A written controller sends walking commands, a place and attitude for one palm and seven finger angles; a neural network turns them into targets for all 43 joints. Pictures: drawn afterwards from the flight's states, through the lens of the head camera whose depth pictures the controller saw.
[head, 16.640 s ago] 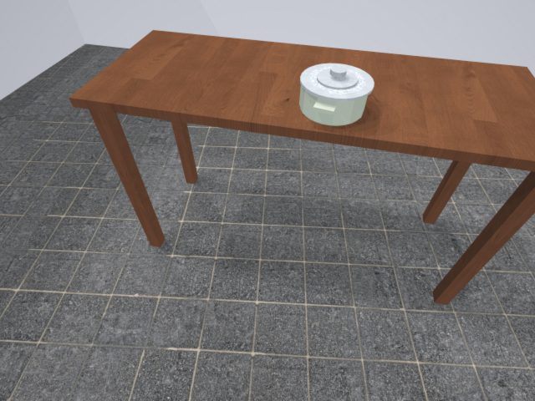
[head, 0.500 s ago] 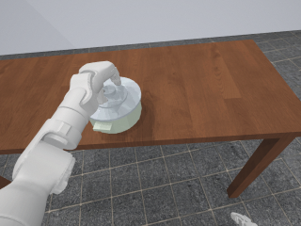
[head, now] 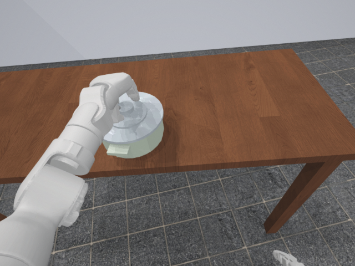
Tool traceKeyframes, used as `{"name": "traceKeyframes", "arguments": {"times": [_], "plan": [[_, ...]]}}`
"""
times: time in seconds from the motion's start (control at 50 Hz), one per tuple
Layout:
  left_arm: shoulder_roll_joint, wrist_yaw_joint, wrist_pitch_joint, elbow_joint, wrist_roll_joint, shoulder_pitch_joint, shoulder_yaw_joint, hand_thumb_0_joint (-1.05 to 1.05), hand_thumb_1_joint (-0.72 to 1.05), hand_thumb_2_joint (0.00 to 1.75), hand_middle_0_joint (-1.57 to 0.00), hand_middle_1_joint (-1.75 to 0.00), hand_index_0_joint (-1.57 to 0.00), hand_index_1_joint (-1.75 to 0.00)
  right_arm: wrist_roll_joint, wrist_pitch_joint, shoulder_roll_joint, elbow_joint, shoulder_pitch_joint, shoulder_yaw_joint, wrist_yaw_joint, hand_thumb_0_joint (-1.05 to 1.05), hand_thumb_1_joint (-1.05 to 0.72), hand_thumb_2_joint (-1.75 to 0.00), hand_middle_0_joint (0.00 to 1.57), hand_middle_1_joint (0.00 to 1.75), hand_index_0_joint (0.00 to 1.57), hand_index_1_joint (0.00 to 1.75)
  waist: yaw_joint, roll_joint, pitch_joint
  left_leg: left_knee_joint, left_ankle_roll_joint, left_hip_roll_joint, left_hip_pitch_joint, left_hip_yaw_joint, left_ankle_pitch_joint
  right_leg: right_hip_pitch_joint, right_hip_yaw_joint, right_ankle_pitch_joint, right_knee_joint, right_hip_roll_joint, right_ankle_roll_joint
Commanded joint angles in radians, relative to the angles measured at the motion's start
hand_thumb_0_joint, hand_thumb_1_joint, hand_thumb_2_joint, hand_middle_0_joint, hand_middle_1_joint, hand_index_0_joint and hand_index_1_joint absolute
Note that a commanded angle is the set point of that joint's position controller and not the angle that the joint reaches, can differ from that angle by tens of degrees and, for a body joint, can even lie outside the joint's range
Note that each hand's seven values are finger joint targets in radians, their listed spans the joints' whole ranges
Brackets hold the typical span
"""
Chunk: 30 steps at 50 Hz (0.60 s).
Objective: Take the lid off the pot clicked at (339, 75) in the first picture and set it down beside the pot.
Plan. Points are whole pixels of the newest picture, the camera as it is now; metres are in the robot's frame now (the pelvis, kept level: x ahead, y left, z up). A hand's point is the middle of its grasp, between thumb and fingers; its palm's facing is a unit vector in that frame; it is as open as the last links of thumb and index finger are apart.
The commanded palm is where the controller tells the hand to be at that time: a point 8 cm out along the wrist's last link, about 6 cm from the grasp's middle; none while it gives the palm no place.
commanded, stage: lower the open fingers around the knob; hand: left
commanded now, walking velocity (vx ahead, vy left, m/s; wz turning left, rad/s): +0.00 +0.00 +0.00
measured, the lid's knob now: (125, 108) +0.48 +0.13 +0.11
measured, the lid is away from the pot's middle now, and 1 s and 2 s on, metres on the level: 0.00 0.00 0.00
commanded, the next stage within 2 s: close the fingers and squeeze the knob in 0.18 s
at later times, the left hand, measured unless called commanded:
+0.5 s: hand (119, 110) +0.44 +0.14 +0.13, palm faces -0.33 -0.07 -0.94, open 10.1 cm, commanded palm +0.43 +0.14 +0.19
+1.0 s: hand (119, 108) +0.45 +0.14 +0.13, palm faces -0.33 -0.09 -0.94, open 8.0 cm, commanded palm +0.43 +0.14 +0.19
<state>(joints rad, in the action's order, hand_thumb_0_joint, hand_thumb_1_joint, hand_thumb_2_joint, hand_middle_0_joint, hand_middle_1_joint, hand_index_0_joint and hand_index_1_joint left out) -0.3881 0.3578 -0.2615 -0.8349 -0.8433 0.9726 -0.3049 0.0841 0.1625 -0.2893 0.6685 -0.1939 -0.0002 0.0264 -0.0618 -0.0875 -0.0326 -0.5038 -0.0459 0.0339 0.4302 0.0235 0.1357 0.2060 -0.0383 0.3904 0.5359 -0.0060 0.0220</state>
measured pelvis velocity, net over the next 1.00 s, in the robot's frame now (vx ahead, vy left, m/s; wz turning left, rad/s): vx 0.00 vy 0.00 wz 0.00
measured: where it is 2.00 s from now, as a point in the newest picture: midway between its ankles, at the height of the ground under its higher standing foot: outside the picture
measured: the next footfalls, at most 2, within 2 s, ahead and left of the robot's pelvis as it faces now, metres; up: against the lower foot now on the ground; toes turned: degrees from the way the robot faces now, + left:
none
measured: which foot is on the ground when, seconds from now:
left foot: down 0.00-1.00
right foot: down 0.00-1.00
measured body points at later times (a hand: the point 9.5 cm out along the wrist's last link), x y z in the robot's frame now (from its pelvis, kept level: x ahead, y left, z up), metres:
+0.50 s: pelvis +0.00 +0.00 +0.00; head +0.02 -0.04 +0.45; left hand +0.46 +0.14 +0.18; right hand +0.13 -0.25 -0.13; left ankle +0.08 +0.09 -0.73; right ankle -0.07 -0.10 -0.73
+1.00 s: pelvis +0.00 +0.00 +0.00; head +0.02 -0.04 +0.45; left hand +0.46 +0.14 +0.18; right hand +0.13 -0.25 -0.13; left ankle +0.08 +0.09 -0.73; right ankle -0.07 -0.10 -0.73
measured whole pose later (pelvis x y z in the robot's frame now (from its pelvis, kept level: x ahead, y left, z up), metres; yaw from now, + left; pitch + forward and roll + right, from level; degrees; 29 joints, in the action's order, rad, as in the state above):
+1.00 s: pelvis +0.00 +0.00 +0.00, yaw +0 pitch +4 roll +0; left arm -0.39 0.35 -0.27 -0.79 -0.84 0.93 -0.29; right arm 0.08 0.17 -0.28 0.66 -0.18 0.01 0.03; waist -0.06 -0.09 -0.03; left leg -0.51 -0.05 0.03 0.43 0.02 0.14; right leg 0.20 -0.04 0.39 0.53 -0.01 0.02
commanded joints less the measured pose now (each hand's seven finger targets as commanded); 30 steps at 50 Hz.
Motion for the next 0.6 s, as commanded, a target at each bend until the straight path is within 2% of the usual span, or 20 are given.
{"name": "traceKeyframes", "arguments": {"times": [0.0, 0.04, 0.1, 0.12, 0.18, 0.2, 0.22, 0.24, 0.26, 0.28, 0.3, 0.34, 0.36, 0.38, 0.42, 0.46, 0.48, 0.52, 0.56, 0.58], "plan": [[-0.198, -0.010, 0.003, 0.129, -0.018, 0.407, 0.088, 0.00, -0.34, 1.55, -0.85, -0.08, -0.85, -0.08, -0.002, -0.039, -0.113, -0.131, 0.057, -0.037, 0.003, 0.00, -0.90, -0.90, 0.20, 0.30, 0.20, 0.30, 0.004, 0.131, -0.309, -0.011, -0.048, 0.027, -0.389, -0.038, -0.139, 0.152, 0.002, -0.422, -0.093, -0.029, 0.015], [-0.166, -0.006, 0.009, 0.140, -0.006, 0.390, 0.070, 0.00, -0.34, 1.55, -0.85, -0.08, -0.85, -0.08, -0.002, -0.036, -0.111, -0.141, 0.059, -0.040, 0.003, 0.00, -0.90, -0.90, 0.20, 0.30, 0.20, 0.30, -0.002, 0.153, -0.308, -0.012, -0.051, 0.027, -0.385, -0.040, -0.147, 0.150, 0.001, -0.433, -0.098, -0.028, 0.013], [-0.168, -0.008, -0.004, 0.117, -0.012, 0.423, 0.059, 0.00, -0.34, 1.55, -0.85, -0.08, -0.85, -0.08, 0.004, -0.030, -0.114, -0.126, 0.060, -0.036, 0.003, 0.00, -0.90, -0.90, 0.20, 0.30, 0.20, 0.30, -0.009, 0.150, -0.266, -0.005, -0.048, 0.025, -0.370, -0.036, -0.110, 0.178, -0.001, -0.394, -0.101, -0.032, 0.013], [-0.175, -0.009, -0.007, 0.106, -0.009, 0.413, 0.070, 0.00, -0.34, 1.55, -0.85, -0.08, -0.85, -0.08, 0.002, -0.032, -0.114, -0.127, 0.056, -0.036, 0.002, 0.00, -0.90, -0.90, 0.20, 0.30, 0.20, 0.30, -0.005, 0.163, -0.274, -0.007, -0.051, 0.027, -0.370, -0.037, -0.114, 0.170, 0.001, -0.401, -0.101, -0.033, 0.012], [-0.204, -0.009, 0.006, 0.166, -0.012, 0.395, 0.096, 0.00, -0.34, 1.55, -0.85, -0.08, -0.85, -0.08, -0.002, -0.036, -0.112, -0.141, 0.066, -0.037, 0.005, 0.00, -0.90, -0.90, 0.20, 0.30, 0.20, 0.30, 0.006, 0.138, -0.322, -0.017, -0.051, 0.029, -0.396, -0.036, -0.162, 0.137, 0.006, -0.457, -0.091, -0.029, 0.013], [-0.184, -0.007, 0.006, 0.178, -0.010, 0.380, 0.082, 0.00, -0.34, 1.55, -0.85, -0.08, -0.85, -0.08, 0.001, -0.035, -0.109, -0.146, 0.072, -0.037, 0.007, 0.00, -0.90, -0.90, 0.20, 0.30, 0.20, 0.30, 0.007, 0.143, -0.329, -0.016, -0.050, 0.027, -0.403, -0.038, -0.168, 0.139, 0.003, -0.454, -0.089, -0.030, 0.013], [-0.139, -0.005, 0.001, 0.175, -0.009, 0.378, 0.045, 0.00, -0.34, 1.55, -0.85, -0.08, -0.85, -0.08, 0.002, -0.032, -0.106, -0.146, 0.076, -0.037, 0.009, 0.00, -0.90, -0.90, 0.20, 0.30, 0.20, 0.30, -0.001, 0.127, -0.303, -0.018, -0.049, 0.027, -0.407, -0.036, -0.171, 0.165, 0.000, -0.444, -0.090, -0.032, 0.015], [-0.126, -0.003, 0.004, 0.214, 0.001, 0.382, 0.043, 0.00, -0.34, 1.55, -0.85, -0.08, -0.85, -0.08, 0.000, -0.030, -0.107, -0.147, 0.072, -0.044, 0.012, 0.00, -0.90, -0.90, 0.20, 0.30, 0.20, 0.30, -0.005, 0.145, -0.311, -0.023, -0.053, 0.024, -0.413, -0.039, -0.186, 0.160, -0.003, -0.463, -0.095, -0.031, 0.014], [-0.175, -0.008, -0.001, 0.197, -0.006, 0.373, 0.076, 0.00, -0.34, 1.55, -0.85, -0.08, -0.85, -0.08, 0.003, -0.028, -0.111, -0.145, 0.077, -0.039, 0.012, 0.00, -0.90, -0.90, 0.20, 0.30, 0.20, 0.30, 0.003, 0.138, -0.300, -0.017, -0.049, 0.023, -0.402, -0.039, -0.171, 0.154, 0.000, -0.448, -0.092, -0.034, 0.015], [-0.189, -0.013, -0.005, 0.199, -0.008, 0.394, 0.084, 0.00, -0.15, 1.08, -0.57, -0.57, -0.57, -0.57, 0.003, -0.027, -0.111, -0.143, 0.077, -0.037, 0.012, 0.00, -0.90, -0.90, 0.20, 0.30, 0.20, 0.30, 0.004, 0.140, -0.303, -0.011, -0.048, 0.025, -0.397, -0.041, -0.153, 0.151, -0.001, -0.433, -0.093, -0.034, 0.015], [-0.154, -0.010, -0.010, 0.189, -0.001, 0.394, 0.058, 0.00, -0.14, 1.08, -0.57, -0.59, -0.57, -0.59, 0.002, -0.029, -0.106, -0.145, 0.078, -0.036, 0.010, 0.00, -0.90, -0.90, 0.20, 0.30, 0.20, 0.30, 0.000, 0.149, -0.291, -0.009, -0.049, 0.028, -0.391, -0.040, -0.140, 0.158, -0.003, -0.427, -0.097, -0.035, 0.013], [-0.180, -0.012, -0.009, 0.209, 0.004, 0.389, 0.083, 0.00, -0.12, 1.08, -0.56, -0.64, -0.56, -0.64, 0.001, -0.027, -0.113, -0.143, 0.080, -0.039, 0.010, 0.00, -0.90, -0.90, 0.20, 0.30, 0.20, 0.30, 0.003, 0.136, -0.305, -0.012, -0.051, 0.025, -0.397, -0.043, -0.156, 0.148, 0.000, -0.440, -0.098, -0.031, 0.016], [-0.174, -0.015, -0.010, 0.220, -0.005, 0.400, 0.072, 0.00, -0.11, 1.08, -0.56, -0.66, -0.56, -0.66, 0.002, -0.028, -0.110, -0.142, 0.083, -0.037, 0.011, 0.00, -0.90, -0.90, 0.20, 0.30, 0.20, 0.30, 0.004, 0.127, -0.322, -0.011, -0.048, 0.024, -0.415, -0.046, -0.164, 0.151, -0.002, -0.435, -0.089, -0.034, 0.016], [-0.140, -0.014, -0.014, 0.218, -0.004, 0.398, 0.045, 0.00, -0.10, 1.08, -0.56, -0.68, -0.56, -0.68, 0.002, -0.029, -0.104, -0.144, 0.088, -0.037, 0.012, 0.00, -0.90, -0.90, 0.20, 0.30, 0.20, 0.30, 0.000, 0.123, -0.314, -0.014, -0.048, 0.027, -0.417, -0.044, -0.158, 0.164, -0.003, -0.428, -0.093, -0.035, 0.015], [-0.145, -0.017, -0.019, 0.226, -0.009, 0.412, 0.048, 0.00, -0.08, 1.08, -0.56, -0.72, -0.56, -0.72, 0.003, -0.030, -0.104, -0.142, 0.088, -0.038, 0.013, 0.00, -0.90, -0.90, 0.20, 0.30, 0.20, 0.30, 0.000, 0.121, -0.316, -0.013, -0.047, 0.026, -0.423, -0.047, -0.149, 0.170, -0.003, -0.413, -0.094, -0.037, 0.017], [-0.213, -0.023, -0.013, 0.230, -0.007, 0.406, 0.103, 0.00, -0.06, 1.07, -0.56, -0.75, -0.56, -0.75, -0.001, -0.031, -0.111, -0.139, 0.084, -0.037, 0.010, 0.00, -0.90, -0.90, 0.20, 0.30, 0.20, 0.30, 0.009, 0.130, -0.346, -0.012, -0.048, 0.025, -0.418, -0.049, -0.161, 0.133, 0.001, -0.438, -0.090, -0.034, 0.017], [-0.175, -0.020, -0.015, 0.220, -0.005, 0.411, 0.070, 0.00, -0.05, 1.07, -0.56, -0.77, -0.56, -0.77, 0.002, -0.031, -0.105, -0.142, 0.088, -0.034, 0.009, 0.00, -0.90, -0.90, 0.20, 0.30, 0.20, 0.30, 0.002, 0.144, -0.323, -0.012, -0.048, 0.028, -0.407, -0.047, -0.153, 0.143, -0.002, -0.437, -0.093, -0.035, 0.015], [-0.164, -0.020, -0.018, 0.230, -0.008, 0.430, 0.061, 0.00, -0.03, 1.06, -0.56, -0.80, -0.56, -0.80, 0.001, -0.032, -0.105, -0.138, 0.088, -0.035, 0.010, 0.00, -0.90, -0.90, 0.20, 0.30, 0.20, 0.30, 0.003, 0.130, -0.330, -0.013, -0.047, 0.027, -0.417, -0.048, -0.151, 0.154, -0.003, -0.431, -0.091, -0.036, 0.016], [-0.209, -0.025, -0.011, 0.250, -0.010, 0.407, 0.099, 0.00, -0.01, 1.06, -0.57, -0.83, -0.57, -0.83, 0.000, -0.033, -0.108, -0.143, 0.090, -0.035, 0.012, 0.00, -0.90, -0.90, 0.20, 0.30, 0.20, 0.30, 0.012, 0.121, -0.357, -0.015, -0.047, 0.025, -0.425, -0.052, -0.179, 0.129, 0.000, -0.456, -0.085, -0.033, 0.017], [-0.192, -0.024, -0.011, 0.236, -0.012, 0.395, 0.091, 0.00, 0.00, 1.05, -0.57, -0.84, -0.57, -0.84, -0.001, -0.035, -0.104, -0.143, 0.091, -0.036, 0.011, 0.00, -0.90, -0.90, 0.20, 0.30, 0.20, 0.30, 0.011, 0.133, -0.346, -0.019, -0.048, 0.027, -0.424, -0.049, -0.182, 0.135, -0.001, -0.464, -0.087, -0.035, 0.016]]}}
